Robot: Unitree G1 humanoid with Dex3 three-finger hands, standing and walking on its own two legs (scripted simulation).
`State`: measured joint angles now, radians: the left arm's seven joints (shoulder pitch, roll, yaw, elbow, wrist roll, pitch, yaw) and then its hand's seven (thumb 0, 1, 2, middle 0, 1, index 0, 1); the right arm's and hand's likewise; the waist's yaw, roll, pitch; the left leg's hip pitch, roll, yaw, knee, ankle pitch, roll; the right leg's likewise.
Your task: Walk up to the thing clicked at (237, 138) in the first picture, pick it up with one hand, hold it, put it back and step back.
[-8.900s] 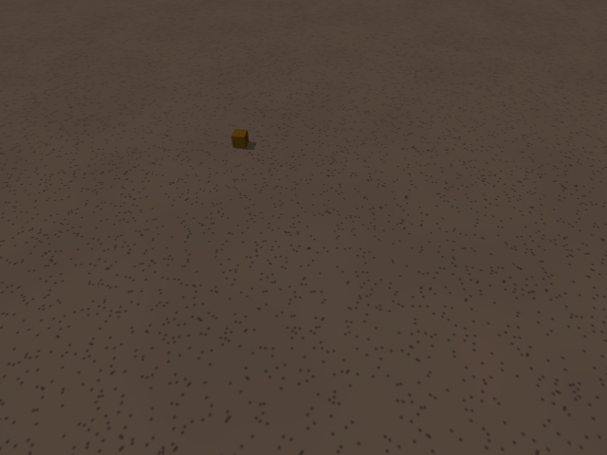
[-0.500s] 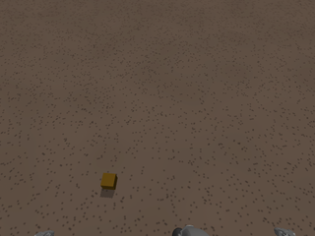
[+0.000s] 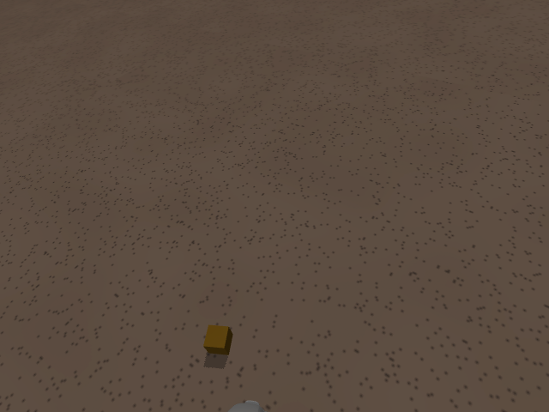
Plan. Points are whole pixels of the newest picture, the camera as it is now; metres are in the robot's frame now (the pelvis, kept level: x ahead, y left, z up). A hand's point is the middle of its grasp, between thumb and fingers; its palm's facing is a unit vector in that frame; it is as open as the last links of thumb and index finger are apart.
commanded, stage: walk up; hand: left
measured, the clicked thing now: (218, 339) +0.49 +0.32 -0.73
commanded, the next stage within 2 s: none
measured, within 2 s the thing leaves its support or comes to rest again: neither
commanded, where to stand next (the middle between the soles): +0.12 +0.03 m, yaw -1 degrees
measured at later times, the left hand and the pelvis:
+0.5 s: hand out of the picture +0.11 +0.30 -0.17, palm faces -0.08 -0.92 -0.37, open 7.4 cm; pelvis +0.01 +0.04 -0.02, yaw -3 degrees
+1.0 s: hand out of the picture +0.09 +0.29 -0.14, palm faces -0.03 -0.94 -0.35, open 7.4 cm; pelvis +0.01 +0.02 +0.00, yaw +0 degrees
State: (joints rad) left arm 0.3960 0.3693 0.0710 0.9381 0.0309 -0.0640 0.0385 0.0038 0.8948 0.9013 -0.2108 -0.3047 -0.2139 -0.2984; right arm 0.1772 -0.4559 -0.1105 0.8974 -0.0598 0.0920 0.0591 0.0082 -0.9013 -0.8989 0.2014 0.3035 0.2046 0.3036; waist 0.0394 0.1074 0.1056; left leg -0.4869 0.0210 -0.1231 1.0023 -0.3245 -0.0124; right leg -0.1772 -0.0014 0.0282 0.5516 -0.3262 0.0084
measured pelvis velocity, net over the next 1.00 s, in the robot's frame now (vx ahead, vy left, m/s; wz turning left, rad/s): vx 0.01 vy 0.02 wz -0.01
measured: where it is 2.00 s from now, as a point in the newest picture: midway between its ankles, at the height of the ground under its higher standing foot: outside the picture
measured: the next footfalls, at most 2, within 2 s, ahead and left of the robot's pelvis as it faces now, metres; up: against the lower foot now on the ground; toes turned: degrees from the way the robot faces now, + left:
left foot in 0.12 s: +0.10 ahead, +0.18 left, +0.00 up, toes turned +0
right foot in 0.50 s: +0.05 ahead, -0.08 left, +0.00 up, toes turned -4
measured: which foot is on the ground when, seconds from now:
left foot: up 0.00-0.10, down 0.12-0.54, up 0.56-0.80, down 0.82-1.00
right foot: down 0.00-0.16, up 0.18-0.48, down 0.50-0.86, up 0.88-1.00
